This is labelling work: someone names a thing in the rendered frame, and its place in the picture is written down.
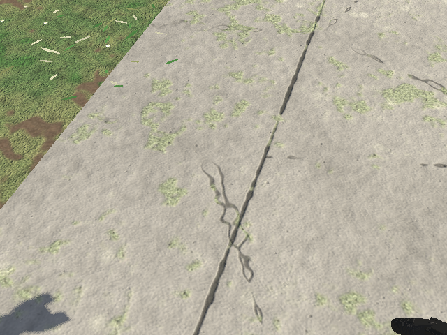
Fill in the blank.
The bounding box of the robot right hand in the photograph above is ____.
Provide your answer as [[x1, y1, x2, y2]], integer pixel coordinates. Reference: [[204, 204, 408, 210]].
[[391, 317, 447, 335]]

